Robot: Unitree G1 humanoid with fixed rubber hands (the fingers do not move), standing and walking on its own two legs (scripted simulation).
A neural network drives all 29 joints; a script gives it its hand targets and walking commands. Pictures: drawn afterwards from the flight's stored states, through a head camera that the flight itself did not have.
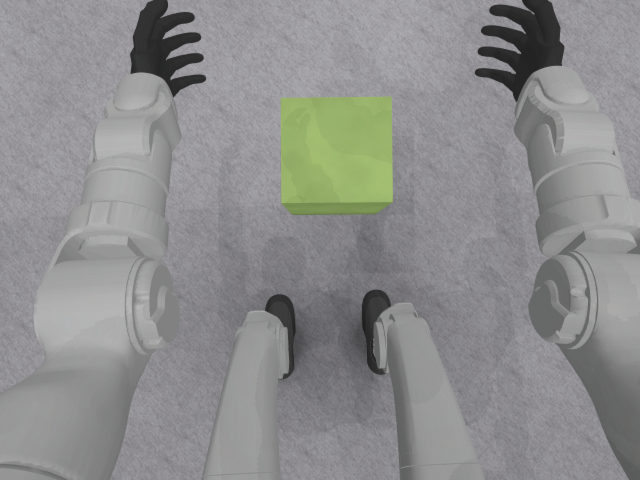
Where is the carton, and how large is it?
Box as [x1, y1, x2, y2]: [281, 97, 392, 214]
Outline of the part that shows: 281,98 281,202 292,214 376,213 392,201 391,97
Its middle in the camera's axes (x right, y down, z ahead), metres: +0.03 -0.17 +0.85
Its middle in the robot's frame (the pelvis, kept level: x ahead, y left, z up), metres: +0.53 -0.03 -0.52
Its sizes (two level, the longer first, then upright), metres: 0.210 0.200 0.250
